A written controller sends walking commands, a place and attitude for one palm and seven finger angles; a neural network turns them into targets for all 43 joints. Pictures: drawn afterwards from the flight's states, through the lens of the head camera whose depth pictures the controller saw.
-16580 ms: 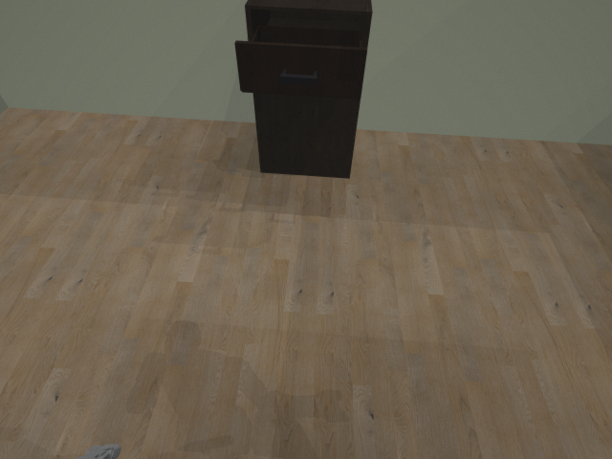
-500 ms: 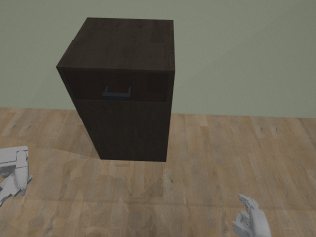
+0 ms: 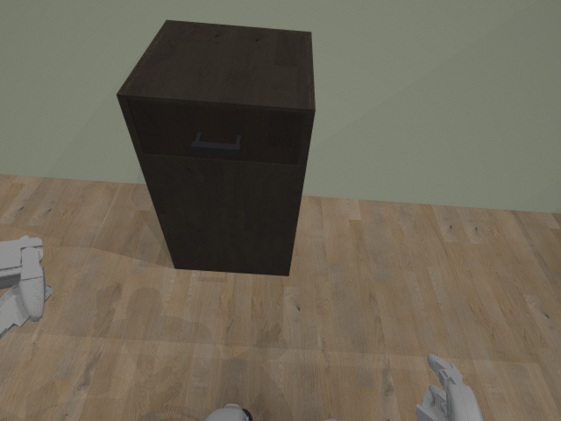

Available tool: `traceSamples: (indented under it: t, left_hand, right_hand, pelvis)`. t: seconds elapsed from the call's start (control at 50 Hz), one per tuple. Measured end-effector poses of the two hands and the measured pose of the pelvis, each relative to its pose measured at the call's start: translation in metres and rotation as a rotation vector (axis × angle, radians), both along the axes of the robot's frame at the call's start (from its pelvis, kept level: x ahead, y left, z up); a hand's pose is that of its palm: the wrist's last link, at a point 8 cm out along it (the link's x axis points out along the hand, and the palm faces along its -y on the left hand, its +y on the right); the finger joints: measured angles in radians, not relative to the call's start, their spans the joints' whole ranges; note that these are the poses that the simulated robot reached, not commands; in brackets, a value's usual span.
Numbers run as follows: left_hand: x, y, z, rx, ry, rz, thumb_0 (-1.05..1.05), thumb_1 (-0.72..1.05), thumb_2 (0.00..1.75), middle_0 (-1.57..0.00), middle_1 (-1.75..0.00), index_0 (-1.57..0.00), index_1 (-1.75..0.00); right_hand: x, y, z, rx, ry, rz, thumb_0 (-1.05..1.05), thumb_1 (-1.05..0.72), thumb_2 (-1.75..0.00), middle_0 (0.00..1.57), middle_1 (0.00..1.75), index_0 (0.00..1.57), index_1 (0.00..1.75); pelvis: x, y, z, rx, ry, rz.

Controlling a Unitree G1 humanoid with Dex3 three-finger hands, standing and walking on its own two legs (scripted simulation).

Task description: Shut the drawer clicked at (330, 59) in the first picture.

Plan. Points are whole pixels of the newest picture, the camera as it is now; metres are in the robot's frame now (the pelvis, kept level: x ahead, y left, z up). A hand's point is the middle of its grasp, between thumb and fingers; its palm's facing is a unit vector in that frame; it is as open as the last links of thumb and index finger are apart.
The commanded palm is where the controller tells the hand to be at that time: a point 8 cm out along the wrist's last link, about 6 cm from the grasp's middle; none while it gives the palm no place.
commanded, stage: step back with the hand held close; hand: left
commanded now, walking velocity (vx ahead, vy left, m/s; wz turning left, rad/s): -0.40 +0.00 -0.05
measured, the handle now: (217, 143) +0.74 +0.18 -0.07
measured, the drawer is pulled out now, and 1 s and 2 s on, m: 0.00 0.00 0.00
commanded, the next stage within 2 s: stop stepping back and stand still in 0.12 s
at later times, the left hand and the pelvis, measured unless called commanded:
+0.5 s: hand (12, 407) +0.11 +0.22 +0.18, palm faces +0.27 -0.83 -0.49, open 3.3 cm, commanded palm +0.05 +0.27 +0.19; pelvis -0.09 -0.01 +0.01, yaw -2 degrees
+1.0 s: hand (9, 408) +0.11 +0.22 +0.17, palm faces +0.32 -0.83 -0.45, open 3.3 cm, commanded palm +0.06 +0.27 +0.19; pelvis -0.08 +0.00 +0.01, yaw -2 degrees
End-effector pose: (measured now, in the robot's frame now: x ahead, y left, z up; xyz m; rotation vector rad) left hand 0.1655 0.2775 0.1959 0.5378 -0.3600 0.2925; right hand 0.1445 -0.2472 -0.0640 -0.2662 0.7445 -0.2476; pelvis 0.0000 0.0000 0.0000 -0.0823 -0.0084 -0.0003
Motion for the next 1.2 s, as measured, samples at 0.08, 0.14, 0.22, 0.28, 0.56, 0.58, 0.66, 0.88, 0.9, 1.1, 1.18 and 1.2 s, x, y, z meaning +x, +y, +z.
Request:
traceSamples:
  t: [0.08,0.14,0.22,0.28,0.56,0.58,0.66,0.88,0.9,1.1,1.18,1.2]
  left_hand:
    - [-0.018,0.001,0.009,0.029,-0.007,-0.001,0.02,0.89,0.90,-1.41,-1.59,-1.41,-1.60]
    - [-0.034,-0.006,0.006,0.029,0.016,-0.011,0.02,0.89,0.90,-1.40,-1.60,-1.41,-1.60]
    - [-0.045,-0.019,0.000,-0.010,0.041,-0.050,0.02,0.89,0.90,-1.41,-1.60,-1.41,-1.60]
    - [-0.048,-0.017,-0.001,-0.029,0.045,-0.060,0.02,0.89,0.90,-1.41,-1.59,-1.41,-1.60]
    - [-0.105,-0.019,0.008,-0.016,0.111,-0.013,0.02,0.89,0.90,-1.40,-1.59,-1.41,-1.60]
    - [-0.108,-0.017,0.006,-0.031,0.100,0.004,0.02,0.89,0.90,-1.41,-1.59,-1.41,-1.60]
    - [-0.107,-0.002,-0.009,-0.090,0.061,0.073,0.02,0.89,0.90,-1.41,-1.59,-1.41,-1.60]
    - [-0.095,-0.017,0.000,-0.031,0.083,0.022,0.02,0.89,0.90,-1.40,-1.60,-1.41,-1.60]
    - [-0.095,-0.019,0.000,-0.032,0.087,0.013,0.02,0.89,0.90,-1.40,-1.60,-1.41,-1.60]
    - [-0.083,-0.003,-0.008,-0.041,0.153,0.051,0.02,0.89,0.90,-1.41,-1.59,-1.41,-1.60]
    - [-0.080,-0.005,-0.007,-0.047,0.147,0.042,0.02,0.89,0.90,-1.40,-1.59,-1.41,-1.60]
    - [-0.080,-0.006,-0.006,-0.049,0.147,0.037,0.02,0.89,0.90,-1.40,-1.59,-1.41,-1.60]
  right_hand:
    - [-0.013,0.008,0.003,0.030,-0.006,0.036,0.01,-0.91,-0.90,0.20,0.30,0.20,0.29]
    - [-0.019,0.011,-0.003,0.054,-0.007,0.071,0.01,-0.91,-0.90,0.20,0.30,0.20,0.30]
    - [-0.033,0.012,-0.012,0.072,0.039,0.070,0.01,-0.91,-0.90,0.20,0.30,0.20,0.30]
    - [-0.045,0.011,-0.011,0.063,0.050,0.040,0.01,-0.90,-0.90,0.20,0.30,0.20,0.30]
    - [-0.102,-0.004,0.006,0.059,0.006,0.013,0.01,-0.90,-0.90,0.20,0.30,0.20,0.30]
    - [-0.106,-0.007,0.004,0.050,0.017,0.005,0.01,-0.90,-0.90,0.20,0.30,0.20,0.30]
    - [-0.117,-0.014,-0.005,0.004,0.037,-0.015,0.01,-0.91,-0.90,0.20,0.30,0.20,0.30]
    - [-0.113,0.010,-0.008,0.103,0.012,0.028,0.01,-0.91,-0.90,0.20,0.30,0.20,0.29]
    - [-0.111,0.011,-0.009,0.108,0.017,0.030,0.01,-0.91,-0.90,0.20,0.30,0.20,0.30]
    - [-0.081,0.011,-0.002,0.081,0.017,0.035,0.01,-0.91,-0.90,0.20,0.30,0.20,0.30]
    - [-0.067,0.011,0.005,0.077,-0.020,0.049,0.01,-0.91,-0.90,0.20,0.30,0.20,0.30]
    - [-0.065,0.012,0.007,0.077,-0.029,0.051,0.01,-0.91,-0.90,0.20,0.30,0.20,0.30]
  pelvis:
    - [-0.011,-0.005,0.004,-0.006,0.038,0.004]
    - [-0.022,-0.010,0.000,0.024,0.071,-0.023]
    - [-0.040,-0.008,0.002,0.023,0.052,-0.044]
    - [-0.043,-0.004,0.004,0.035,0.047,-0.055]
    - [-0.089,-0.009,0.014,0.072,0.017,-0.058]
    - [-0.089,-0.008,0.013,0.073,0.017,-0.060]
    - [-0.089,0.000,0.006,0.056,0.014,-0.020]
    - [-0.090,-0.009,0.010,0.066,0.015,-0.029]
    - [-0.089,-0.008,0.010,0.061,0.017,-0.029]
    - [-0.076,-0.002,0.014,0.077,0.011,-0.036]
    - [-0.075,-0.002,0.015,0.075,0.015,-0.036]
    - [-0.075,-0.002,0.015,0.074,0.016,-0.037]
